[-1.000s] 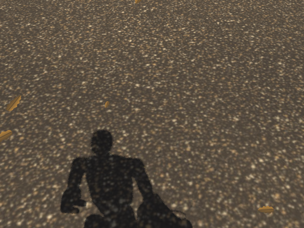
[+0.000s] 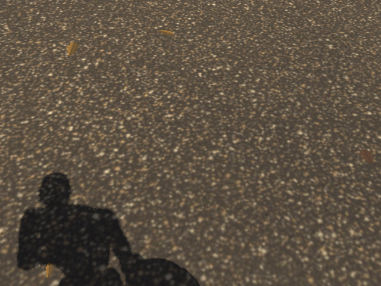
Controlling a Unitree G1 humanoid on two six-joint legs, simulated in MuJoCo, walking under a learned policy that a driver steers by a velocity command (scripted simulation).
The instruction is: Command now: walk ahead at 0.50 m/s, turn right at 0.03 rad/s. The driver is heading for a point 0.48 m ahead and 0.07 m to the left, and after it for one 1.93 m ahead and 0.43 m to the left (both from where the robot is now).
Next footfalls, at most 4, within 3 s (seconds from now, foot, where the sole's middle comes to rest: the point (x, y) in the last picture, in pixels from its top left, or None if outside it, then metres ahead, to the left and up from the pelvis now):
0.20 right None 0.30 -0.15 -0.79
0.74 left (141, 275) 0.54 0.15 -0.79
1.28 right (161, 184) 0.91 0.08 -0.79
1.82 left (81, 156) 1.07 0.42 -0.79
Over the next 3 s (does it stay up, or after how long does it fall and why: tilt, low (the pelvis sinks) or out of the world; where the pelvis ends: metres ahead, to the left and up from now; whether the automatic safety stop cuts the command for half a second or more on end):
stays up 1.60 0.38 -0.02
